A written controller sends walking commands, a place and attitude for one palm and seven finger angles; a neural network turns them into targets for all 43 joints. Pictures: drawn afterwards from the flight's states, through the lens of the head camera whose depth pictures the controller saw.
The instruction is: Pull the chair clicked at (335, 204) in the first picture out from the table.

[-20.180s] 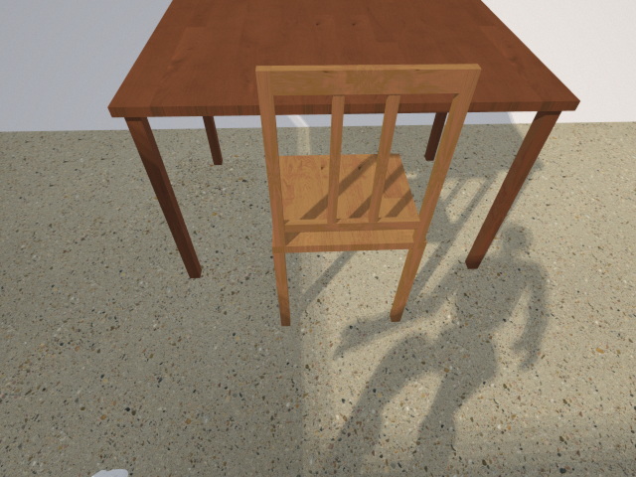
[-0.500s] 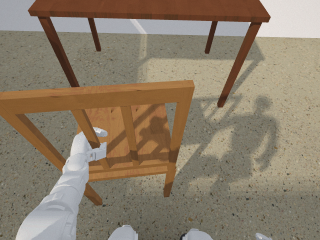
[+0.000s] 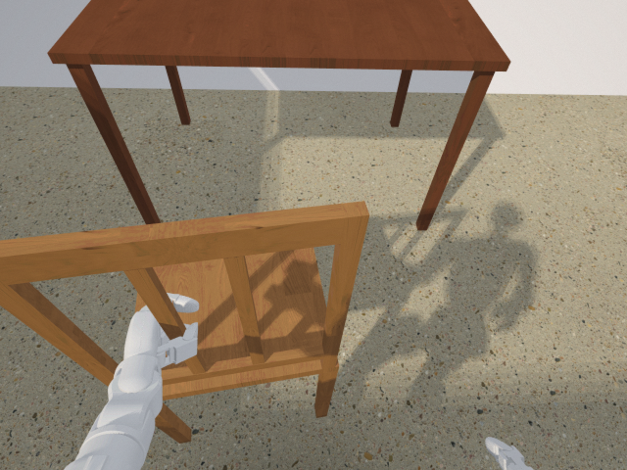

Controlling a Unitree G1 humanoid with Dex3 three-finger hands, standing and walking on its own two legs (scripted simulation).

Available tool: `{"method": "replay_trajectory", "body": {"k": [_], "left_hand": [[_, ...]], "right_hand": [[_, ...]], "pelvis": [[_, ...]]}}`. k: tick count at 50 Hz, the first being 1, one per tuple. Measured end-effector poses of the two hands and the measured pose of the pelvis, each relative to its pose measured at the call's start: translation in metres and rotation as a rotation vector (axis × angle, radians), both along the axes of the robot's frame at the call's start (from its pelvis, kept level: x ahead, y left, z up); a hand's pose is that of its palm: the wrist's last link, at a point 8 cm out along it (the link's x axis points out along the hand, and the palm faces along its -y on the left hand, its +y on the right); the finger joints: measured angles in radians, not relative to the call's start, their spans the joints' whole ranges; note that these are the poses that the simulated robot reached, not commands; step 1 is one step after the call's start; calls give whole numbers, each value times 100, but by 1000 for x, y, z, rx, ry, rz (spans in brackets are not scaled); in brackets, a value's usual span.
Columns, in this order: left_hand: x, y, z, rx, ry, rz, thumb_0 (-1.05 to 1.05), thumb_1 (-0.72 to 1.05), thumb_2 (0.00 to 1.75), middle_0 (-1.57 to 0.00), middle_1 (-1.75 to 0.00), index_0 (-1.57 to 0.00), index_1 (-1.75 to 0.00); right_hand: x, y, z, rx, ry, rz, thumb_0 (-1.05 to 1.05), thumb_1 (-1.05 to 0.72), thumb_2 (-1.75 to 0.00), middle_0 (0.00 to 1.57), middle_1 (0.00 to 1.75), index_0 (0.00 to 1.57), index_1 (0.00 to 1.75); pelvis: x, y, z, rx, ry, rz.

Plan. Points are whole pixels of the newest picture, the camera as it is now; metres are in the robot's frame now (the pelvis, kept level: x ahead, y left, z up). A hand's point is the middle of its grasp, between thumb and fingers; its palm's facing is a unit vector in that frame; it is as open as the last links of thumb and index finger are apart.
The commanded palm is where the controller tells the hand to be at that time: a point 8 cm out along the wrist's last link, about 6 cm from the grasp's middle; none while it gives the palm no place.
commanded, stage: stop walking, hand still on the chair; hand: left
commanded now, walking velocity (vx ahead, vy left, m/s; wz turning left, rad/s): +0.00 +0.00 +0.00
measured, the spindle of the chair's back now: (175, 328) +0.31 +0.22 -0.06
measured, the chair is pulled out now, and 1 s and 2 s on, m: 0.52 0.52 0.52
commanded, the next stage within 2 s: open the thumb and straighten the fingers in 0.54 s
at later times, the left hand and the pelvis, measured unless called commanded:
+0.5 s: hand (188, 340) +0.29 +0.20 -0.06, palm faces +0.15 -0.97 -0.20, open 5.6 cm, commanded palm +0.27 +0.24 -0.04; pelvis +0.03 +0.02 +0.01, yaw +0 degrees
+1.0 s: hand (186, 338) +0.30 +0.21 -0.08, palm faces +0.16 -0.96 -0.22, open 11.3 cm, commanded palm +0.27 +0.25 -0.05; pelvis +0.04 +0.01 -0.02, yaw +3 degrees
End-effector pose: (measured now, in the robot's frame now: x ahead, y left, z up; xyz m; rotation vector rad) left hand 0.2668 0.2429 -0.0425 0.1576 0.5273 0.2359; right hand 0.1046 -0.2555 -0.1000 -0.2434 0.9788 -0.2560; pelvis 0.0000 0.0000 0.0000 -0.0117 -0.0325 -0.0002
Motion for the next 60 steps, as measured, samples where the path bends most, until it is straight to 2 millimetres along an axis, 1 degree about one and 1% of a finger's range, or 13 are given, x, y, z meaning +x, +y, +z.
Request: {"method": "replay_trajectory", "body": {"k": [9, 15, 25, 33, 37, 40, 42, 46, 49, 51, 54, 58, 60], "left_hand": [[0, 1, 0, -6, 7, -17, 8, 64, 76, -33, -133, -50, -145], [1, 1, 0, -9, 9, -23, 7, 65, 76, -32, -133, -50, -145], [1, 1, 1, -9, 12, -29, 7, 65, 75, -32, -133, -50, -145], [1, 1, 1, -7, 14, -24, 7, 64, 76, -32, -132, -50, -145], [1, 2, -2, -20, -9, -24, 6, 61, 76, -35, -135, -50, -145], [2, 3, -3, -11, -29, -38, 5, 53, 72, -38, -137, -50, -145], [3, 4, -4, -4, -36, -45, 4, 42, 67, -39, -138, -50, -145], [6, 5, -7, 7, -25, -44, 2, 11, 52, -42, -138, -49, -143], [7, 8, -12, 12, 7, -27, 2, -12, 41, -43, -133, -47, -135], [10, 9, -13, 14, 12, -21, 1, -24, 35, -41, -125, -44, -127], [14, 9, -9, 15, -5, -18, 1, -37, 29, -37, -111, -39, -112], [15, 4, -6, 11, -8, -25, 0, -46, 24, -30, -87, -30, -87], [15, 5, -7, 9, 2, -15, 0, -49, 23, -25, -74, -26, -74]], "right_hand": [[36, 16, 12, 15, -71, 20, 1, -90, -90, 20, 30, 20, 30], [48, 27, 13, 34, -79, 33, 1, -90, -90, 20, 30, 21, 30], [46, 35, 7, 50, -44, 25, 1, -90, -90, 20, 30, 21, 30], [41, 30, 5, 46, -23, 12, 1, -90, -90, 20, 30, 21, 30], [40, 24, 2, 71, -31, 28, 1, -90, -90, 20, 30, 21, 30], [42, 16, -1, 64, -41, 42, 1, -90, -90, 20, 30, 21, 30], [44, 12, -4, 53, -47, 48, 1, -90, -90, 20, 30, 21, 30], [52, 6, -11, 36, -56, 58, 1, -90, -90, 20, 30, 20, 30], [59, 4, -17, 30, -63, 63, 1, -90, -90, 20, 30, 20, 30], [65, 5, -20, 28, -72, 67, 1, -90, -90, 20, 30, 20, 30], [72, 7, -23, 34, -90, 73, 1, -90, -90, 20, 30, 20, 30], [83, 12, -26, 50, -113, 85, 1, -90, -90, 20, 30, 20, 30], [87, 14, -27, 54, -119, 93, 1, -90, -90, 20, 30, 20, 30]], "pelvis": [[14, 8, 4, -1, -5, -4], [21, 12, 5, 0, 0, -6], [28, 17, 6, 3, 3, -3], [29, 16, 5, 3, 4, 0], [30, 13, 0, 6, 59, 27], [30, 12, -6, 4, 93, 34], [30, 12, -10, 2, 113, 37], [33, 12, -17, 1, 150, 40], [36, 11, -22, 2, 170, 42], [37, 10, -24, 2, 180, 44], [41, 9, -27, 2, 190, 46], [46, 8, -30, 2, 200, 49], [48, 6, -31, 3, 203, 50]]}}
